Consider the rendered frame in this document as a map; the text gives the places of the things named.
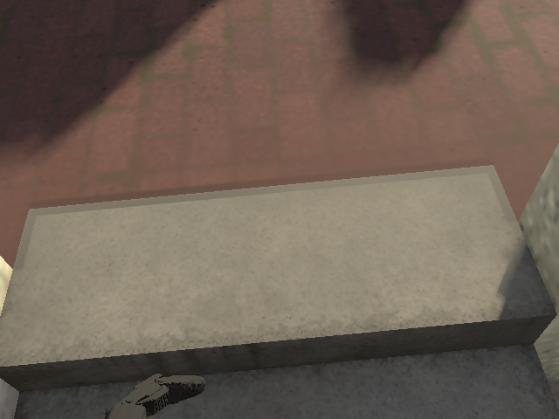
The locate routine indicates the left robot hand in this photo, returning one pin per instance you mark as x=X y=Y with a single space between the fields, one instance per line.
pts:
x=155 y=393

